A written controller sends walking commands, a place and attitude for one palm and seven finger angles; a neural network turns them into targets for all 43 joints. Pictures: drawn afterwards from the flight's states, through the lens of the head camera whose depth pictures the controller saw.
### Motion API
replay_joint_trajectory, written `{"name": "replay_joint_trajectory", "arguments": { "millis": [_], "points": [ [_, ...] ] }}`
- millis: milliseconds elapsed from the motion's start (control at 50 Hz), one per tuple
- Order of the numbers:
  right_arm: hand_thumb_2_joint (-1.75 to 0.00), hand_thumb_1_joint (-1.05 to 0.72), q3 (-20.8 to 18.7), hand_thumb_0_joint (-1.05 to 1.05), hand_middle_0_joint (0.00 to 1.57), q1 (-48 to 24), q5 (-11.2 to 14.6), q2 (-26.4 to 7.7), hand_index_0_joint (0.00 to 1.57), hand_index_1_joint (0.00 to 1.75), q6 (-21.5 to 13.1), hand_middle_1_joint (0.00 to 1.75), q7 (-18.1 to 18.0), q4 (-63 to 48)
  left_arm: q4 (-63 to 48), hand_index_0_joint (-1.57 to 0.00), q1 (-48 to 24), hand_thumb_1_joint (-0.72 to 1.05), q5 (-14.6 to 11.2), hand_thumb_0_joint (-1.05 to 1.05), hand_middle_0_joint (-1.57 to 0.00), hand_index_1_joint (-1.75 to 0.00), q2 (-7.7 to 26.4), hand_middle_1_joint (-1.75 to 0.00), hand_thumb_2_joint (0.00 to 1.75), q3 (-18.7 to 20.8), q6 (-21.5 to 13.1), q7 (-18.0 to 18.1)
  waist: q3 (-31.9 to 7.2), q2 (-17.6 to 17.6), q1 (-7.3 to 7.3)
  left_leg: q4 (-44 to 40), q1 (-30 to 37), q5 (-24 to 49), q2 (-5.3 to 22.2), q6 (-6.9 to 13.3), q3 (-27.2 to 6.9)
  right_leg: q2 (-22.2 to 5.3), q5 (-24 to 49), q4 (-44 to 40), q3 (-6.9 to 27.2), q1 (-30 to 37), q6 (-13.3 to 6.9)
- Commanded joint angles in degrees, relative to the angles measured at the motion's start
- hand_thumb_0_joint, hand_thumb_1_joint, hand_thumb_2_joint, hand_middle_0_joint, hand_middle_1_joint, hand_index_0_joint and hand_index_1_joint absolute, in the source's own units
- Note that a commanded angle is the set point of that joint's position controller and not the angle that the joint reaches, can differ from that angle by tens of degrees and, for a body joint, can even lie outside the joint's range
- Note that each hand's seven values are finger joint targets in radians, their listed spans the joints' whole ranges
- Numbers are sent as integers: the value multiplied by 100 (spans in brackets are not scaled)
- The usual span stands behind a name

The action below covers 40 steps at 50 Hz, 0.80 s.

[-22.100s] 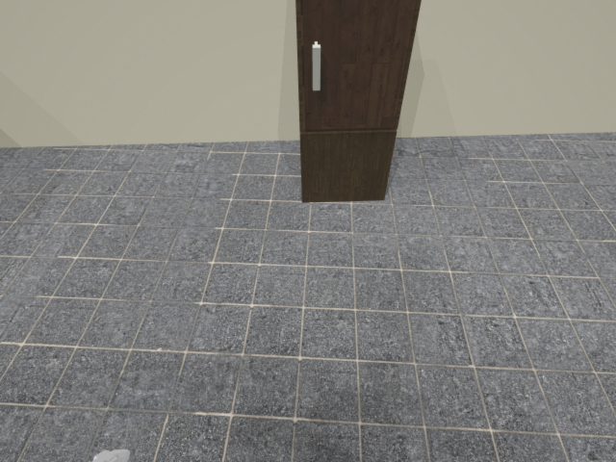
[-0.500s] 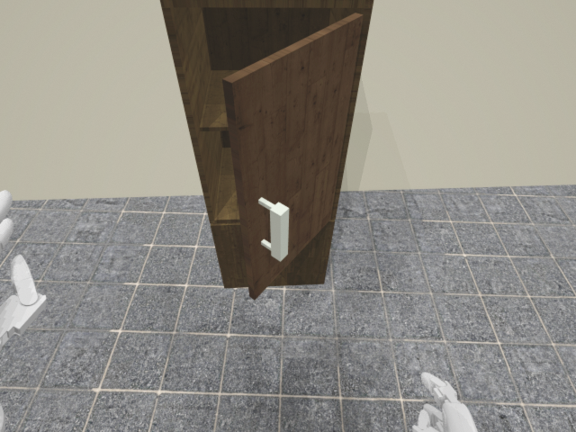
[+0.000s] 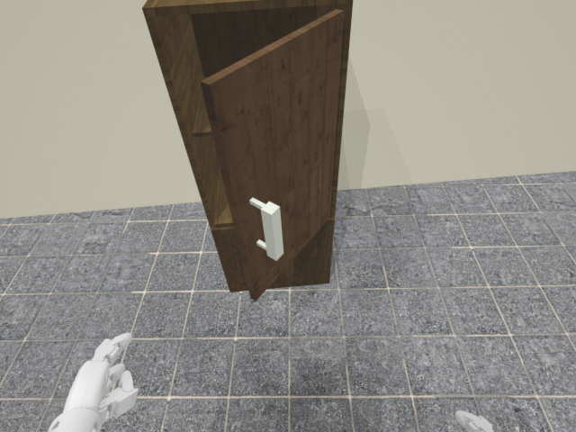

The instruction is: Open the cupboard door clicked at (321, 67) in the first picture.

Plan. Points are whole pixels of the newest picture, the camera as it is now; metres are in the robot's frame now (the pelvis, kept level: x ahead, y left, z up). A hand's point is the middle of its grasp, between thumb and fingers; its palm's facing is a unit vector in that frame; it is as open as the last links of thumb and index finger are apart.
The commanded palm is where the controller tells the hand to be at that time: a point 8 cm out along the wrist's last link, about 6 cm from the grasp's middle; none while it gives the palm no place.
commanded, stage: let the arm hang, fingers relaxed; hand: left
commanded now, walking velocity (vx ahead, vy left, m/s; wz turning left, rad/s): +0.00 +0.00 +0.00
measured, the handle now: (265, 228) +0.52 +0.08 -0.07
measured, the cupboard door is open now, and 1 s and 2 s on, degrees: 49 49 49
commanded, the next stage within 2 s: look to check the result in 0.94 s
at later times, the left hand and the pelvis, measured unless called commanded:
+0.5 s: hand out of the picture -0.06 +0.16 -0.16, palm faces +0.04 -0.98 -0.22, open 7.3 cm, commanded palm none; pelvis +0.01 -0.01 +0.01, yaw +0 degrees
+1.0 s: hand out of the picture +0.01 +0.12 -0.17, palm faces +0.06 -0.98 -0.16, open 7.3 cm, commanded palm none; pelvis +0.03 -0.03 +0.01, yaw +0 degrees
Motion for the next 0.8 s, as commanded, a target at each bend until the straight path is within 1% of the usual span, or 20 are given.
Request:
{"name": "replay_joint_trajectory", "arguments": {
  "millis": [0, 40, 60, 100, 120, 140, 160, 180, 200, 280, 360, 460, 500, 520, 560, 600, 660, 680, 740, 780],
  "points": [
    [-90, -90, -83, 0, 20, 72, -52, -322, 20, 30, 114, 30, -57, -133, 1067, -20, -29, 90, -25, 0, -20, -30, 332, -30, 90, -266, -25, 37, 64, -979, -10, -351, 748, 866, 549, 70, -585, -914, 1241, -951, 793, -334, -239],
    [-90, -90, -3, 0, 20, 93, -49, -196, 20, 30, 183, 30, -72, 118, 1732, -20, 9, 90, -60, 0, -20, -30, 280, -30, 90, -357, 0, 67, 215, -155, 17, -740, 703, 754, 613, 82, -734, -765, 951, -1007, 770, -138, -159],
    [-90, -90, 20, 0, 20, 96, -40, -170, 20, 30, 188, 30, -86, 244, 2042, -20, 96, 90, -74, 0, -20, -30, 259, -30, 90, -376, -5, 68, 227, 197, 69, -901, 650, 667, 657, 104, -796, -716, 820, -1057, 764, 18, -135],
    [-90, -90, 40, 0, 20, 153, -13, -76, 20, 30, 199, 30, -130, 450, 2573, -20, 285, 90, -97, 0, -20, -30, 178, -30, 90, -397, -21, 71, 208, 336, 109, -977, 685, 509, 652, 90, -789, -722, 779, -1242, 770, 194, -140],
    [-90, -90, 21, 0, 20, 247, -33, 18, 20, 30, 201, 30, -160, 552, 2748, -20, 380, 90, -92, 0, -20, -30, 1, -30, 90, -341, -36, 84, 135, 588, 106, -984, 748, 443, 661, 87, -762, -738, 835, -1309, 769, 273, -170],
    [-90, -90, 21, 0, 20, 333, -28, 88, 20, 30, 208, 30, -175, 644, 2906, -20, 449, 90, -104, 0, -20, -30, -21, -30, 90, -345, -43, 84, 43, 721, 104, -988, 822, 419, 659, 83, -744, -743, 916, -1327, 755, 344, -189],
    [-90, -90, 20, 0, 20, 403, -11, 122, 20, 30, 211, 30, -189, 739, 3063, -20, 465, 90, -117, 0, -20, -30, -27, -30, 90, -369, -53, 80, 28, 693, 95, -977, 878, 464, 655, 80, -741, -747, 986, -1367, 750, 369, -196],
    [-90, -90, 11, 0, 20, 495, 2, 102, 20, 30, 223, 30, -207, 796, 3166, -20, 517, 90, -114, 0, -20, -30, -59, -30, 90, -385, -63, 87, 29, 404, 88, -896, 1002, 553, 674, 74, -702, -745, 1063, -1445, 723, 338, -178],
    [-90, -90, -1, 0, 20, 602, 15, 148, 20, 30, 230, 30, -216, 890, 3287, -20, 487, 90, -118, 0, -20, -30, -109, -30, 90, -417, -62, 86, 111, 244, 33, -937, 1029, 511, 691, 73, -717, -748, 998, -1486, 695, 264, -183],
    [-90, -90, -6, 0, 20, 861, 38, 201, 20, 30, 239, 30, -250, 1136, 3633, -20, 669, 90, -133, 0, -20, -30, -265, -30, 90, -488, -68, 111, 260, -278, 15, -947, 1218, 657, 713, 92, -658, -712, 1009, -1557, 603, 154, -167],
    [-90, -90, 5, 0, 20, 1009, 41, 330, 20, 30, 256, 30, -259, 1310, 3848, -20, 896, 90, -141, 0, -20, -30, -413, -30, 90, -538, -69, 145, 499, -563, 13, -1010, 1229, 538, 700, 98, -581, -733, 869, -1632, 617, 11, -155],
    [-90, -90, 23, 0, 20, 1125, 35, 472, 20, 30, 256, 30, -255, 1445, 3948, -20, 1063, 90, -143, 0, -20, -30, -519, -30, 90, -548, -75, 177, 693, -662, 23, -1082, 1168, 384, 669, 97, -544, -710, 651, -1623, 622, -98, -153],
    [-90, -90, 32, 0, 20, 1130, 30, 524, 20, 30, 260, 30, -248, 1481, 3981, -20, 1104, 90, -142, 0, -20, -30, -558, -30, 90, -561, -74, 188, 759, -559, 28, -1088, 1166, 319, 652, 93, -515, -718, 559, -1616, 627, -175, -155],
    [-90, -90, 41, 0, 20, 1167, 27, 560, 20, 30, 253, 30, -249, 1504, 3984, -20, 1125, 90, -141, 0, -20, -30, -571, -30, 90, -555, -77, 191, 795, -620, 38, -1104, 1113, 356, 651, 104, -537, -711, 597, -1607, 623, -154, -153],
    [-90, -90, 42, 0, 20, 1182, 23, 587, 20, 30, 239, 30, -252, 1522, 3981, -20, 1147, 90, -138, 0, -20, -30, -600, -30, 90, -550, -85, 196, 791, -530, 45, -1102, 1113, 399, 648, 101, -512, -720, 647, -1596, 640, -134, -154],
    [-90, -90, 47, 0, 20, 1200, 22, 637, 20, 30, 226, 30, -253, 1536, 3986, -20, 1154, 90, -135, 0, -20, -30, -617, -30, 90, -539, -91, 208, 782, -560, 56, -1082, 1098, 527, 640, 108, -517, -716, 763, -1565, 620, -81, -146],
    [-90, -90, 48, 0, 20, 1185, 19, 673, 20, 30, 217, 30, -257, 1556, 3982, -20, 1174, 90, -138, 0, -20, -30, -651, -30, 90, -532, -100, 210, 851, -413, 77, -1055, 1111, 617, 630, 95, -473, -735, 886, -1572, 622, -111, -135],
    [-90, -90, 46, 0, 20, 1208, 22, 671, 20, 30, 220, 30, -259, 1544, 3977, -20, 1187, 90, -132, 0, -20, -30, -664, -30, 90, -531, -104, 220, 845, -484, 80, -1014, 1082, 618, 638, 91, -461, -721, 875, -1593, 624, -92, -124],
    [-90, -90, 46, 0, 20, 1213, 15, 685, 20, 30, 208, 30, -267, 1558, 3941, -20, 1143, 90, -138, 0, -20, -30, -669, -30, 90, -520, -113, 218, 865, -377, 68, -989, 1094, 748, 622, 78, -447, -734, 1075, -1578, 639, -44, -125],
    [-90, -90, 45, 0, 20, 1230, 24, 687, 20, 30, 200, 30, -273, 1535, 3931, -20, 1158, 90, -137, 0, -20, -30, -682, -30, 90, -506, -118, 228, 771, -513, 89, -935, 1093, 830, 630, 84, -423, -739, 1230, -1595, 610, 65, -84]
  ]
}}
